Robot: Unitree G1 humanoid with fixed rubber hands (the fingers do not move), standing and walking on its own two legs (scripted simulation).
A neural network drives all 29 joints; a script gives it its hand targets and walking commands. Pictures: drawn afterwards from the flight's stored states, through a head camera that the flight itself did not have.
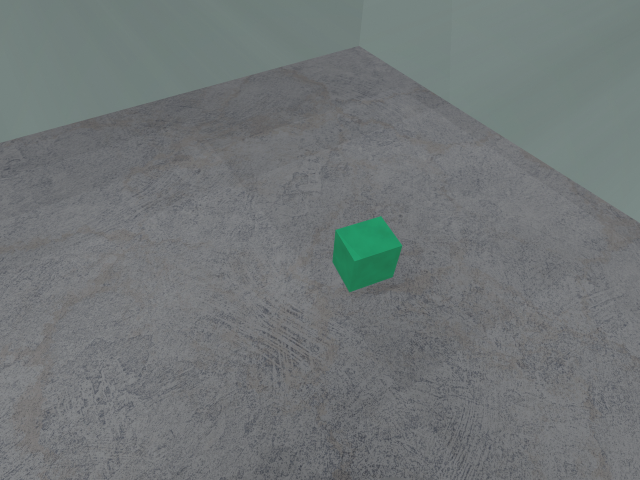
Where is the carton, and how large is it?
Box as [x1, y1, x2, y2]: [333, 216, 401, 291]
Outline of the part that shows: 380,216 335,230 333,263 349,291 391,277 393,274 401,248 401,244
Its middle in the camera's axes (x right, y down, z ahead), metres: +0.18 +0.05 +1.48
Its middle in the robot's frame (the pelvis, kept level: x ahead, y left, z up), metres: +0.99 -0.17 -0.68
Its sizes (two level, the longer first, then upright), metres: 0.190 0.156 0.193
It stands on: the floor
